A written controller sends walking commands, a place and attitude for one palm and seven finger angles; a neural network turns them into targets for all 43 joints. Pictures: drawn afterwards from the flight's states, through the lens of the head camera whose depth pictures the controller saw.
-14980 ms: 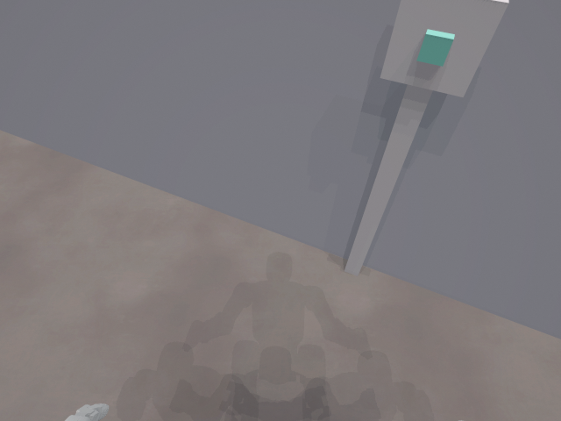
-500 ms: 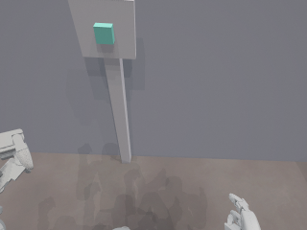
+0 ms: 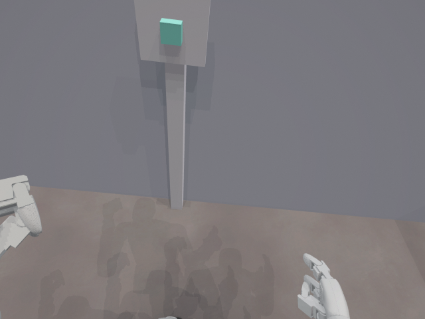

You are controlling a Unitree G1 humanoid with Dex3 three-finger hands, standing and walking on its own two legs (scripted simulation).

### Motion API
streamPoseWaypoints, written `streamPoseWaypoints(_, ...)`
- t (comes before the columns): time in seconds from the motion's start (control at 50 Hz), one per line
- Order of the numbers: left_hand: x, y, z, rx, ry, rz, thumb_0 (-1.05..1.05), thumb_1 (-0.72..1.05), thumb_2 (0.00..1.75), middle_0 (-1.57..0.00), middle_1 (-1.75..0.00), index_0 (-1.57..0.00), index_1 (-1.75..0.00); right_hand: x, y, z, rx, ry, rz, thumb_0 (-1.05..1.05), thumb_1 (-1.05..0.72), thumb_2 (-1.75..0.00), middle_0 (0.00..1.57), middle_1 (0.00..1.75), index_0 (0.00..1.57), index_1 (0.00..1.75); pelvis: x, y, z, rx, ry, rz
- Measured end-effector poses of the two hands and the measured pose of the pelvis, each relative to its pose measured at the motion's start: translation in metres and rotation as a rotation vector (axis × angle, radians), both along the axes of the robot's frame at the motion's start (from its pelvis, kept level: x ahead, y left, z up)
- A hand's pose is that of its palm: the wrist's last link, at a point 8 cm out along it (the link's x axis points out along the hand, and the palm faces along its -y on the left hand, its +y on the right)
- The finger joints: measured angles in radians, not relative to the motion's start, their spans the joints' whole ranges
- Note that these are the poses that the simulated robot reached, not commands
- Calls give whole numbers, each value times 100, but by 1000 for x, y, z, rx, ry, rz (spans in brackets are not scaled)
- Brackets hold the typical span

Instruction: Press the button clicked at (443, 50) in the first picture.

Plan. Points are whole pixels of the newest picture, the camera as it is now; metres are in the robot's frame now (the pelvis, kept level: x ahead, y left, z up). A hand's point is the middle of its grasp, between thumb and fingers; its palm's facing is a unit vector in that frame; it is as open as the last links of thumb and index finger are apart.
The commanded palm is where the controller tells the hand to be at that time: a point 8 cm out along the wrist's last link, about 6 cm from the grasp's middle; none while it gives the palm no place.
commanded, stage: stop stepping back and stand still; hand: left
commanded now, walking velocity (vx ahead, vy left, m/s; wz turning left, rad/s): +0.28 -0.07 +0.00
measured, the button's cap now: (171, 31) +0.74 +0.19 +0.19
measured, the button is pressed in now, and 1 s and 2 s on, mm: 0 0 0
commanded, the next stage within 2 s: let the arm hang, fingers relaxed in 0.68 s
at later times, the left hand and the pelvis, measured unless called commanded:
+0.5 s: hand (18, 318) +0.09 +0.22 +0.17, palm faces +0.37 -0.81 -0.45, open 3.1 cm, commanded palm +0.03 +0.26 +0.18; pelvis -0.11 -0.02 +0.00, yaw -1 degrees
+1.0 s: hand out of the picture +0.01 +0.21 -0.13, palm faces +0.06 -0.96 -0.28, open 3.1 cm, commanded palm none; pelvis -0.12 +0.00 -0.01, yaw +4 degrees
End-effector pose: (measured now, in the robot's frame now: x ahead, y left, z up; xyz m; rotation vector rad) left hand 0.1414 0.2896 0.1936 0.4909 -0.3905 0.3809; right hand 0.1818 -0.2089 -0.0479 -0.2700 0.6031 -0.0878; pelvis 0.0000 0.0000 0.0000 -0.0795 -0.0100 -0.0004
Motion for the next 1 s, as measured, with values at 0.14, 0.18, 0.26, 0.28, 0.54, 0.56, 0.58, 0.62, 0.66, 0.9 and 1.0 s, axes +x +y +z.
streamPoseWaypoints(0.14,-39,-27,-1,16,45,-53,1,89,90,-131,-150,-131,-150,-53,-4,-4,50,-14,10,1,-90,-90,21,30,21,30,-50,-16,-4,68,34,-26)
streamPoseWaypoints(0.18,-52,-33,1,22,64,-79,1,89,90,-131,-150,-131,-150,-73,-13,-12,35,25,-5,1,-90,-90,21,30,21,30,-64,-15,-5,57,19,-39)
streamPoseWaypoints(0.26,-73,-27,7,7,24,-60,1,89,90,-132,-150,-131,-150,-118,-32,-19,-3,114,-85,1,-90,-90,21,30,21,30,-71,-13,0,68,13,-26)
streamPoseWaypoints(0.28,-76,-23,6,0,12,-43,1,89,90,-132,-150,-131,-150,-128,-37,-21,-21,128,-100,1,-90,-90,21,30,21,30,-72,-12,0,69,15,-19)
streamPoseWaypoints(0.54,-99,-38,-8,62,114,-53,2,89,90,-131,-150,-131,-150,-187,-50,-37,15,135,-158,2,-90,-90,20,30,20,30,-111,-20,-6,86,-17,-9)
streamPoseWaypoints(0.56,-103,-40,-7,66,108,-57,2,89,90,-131,-150,-131,-150,-188,-51,-39,16,149,-148,2,-90,-90,20,30,20,30,-113,-20,-6,90,-18,-11)
streamPoseWaypoints(0.58,-106,-40,-4,65,98,-57,2,89,90,-131,-150,-131,-150,-188,-51,-39,15,162,-140,2,-90,-90,20,30,20,30,-113,-21,-5,92,-17,-13)
streamPoseWaypoints(0.62,-110,-38,-1,55,83,-41,1,89,90,-131,-150,-131,-150,-188,-52,-38,13,179,-133,2,-90,-90,20,30,20,30,-113,-21,-1,95,-10,-12)
streamPoseWaypoints(0.66,-112,-33,0,39,78,-16,1,89,90,-131,-150,-131,-150,-185,-51,-34,8,179,-129,2,-90,-90,21,30,20,30,-111,-21,3,101,-2,-8)
streamPoseWaypoints(0.9,-82,-2,-161,-210,689,67,0,90,90,-127,-147,-127,-146,-140,-39,-60,10,210,2,1,-90,-90,20,30,20,30,-115,1,-14,101,13,61)
streamPoseWaypoints(1.0,-151,-36,-291,-440,1255,100,1,91,90,-115,-135,-114,-135,-159,-26,-72,43,332,-15,1,-91,-90,20,30,20,30,-116,0,-12,86,-18,66)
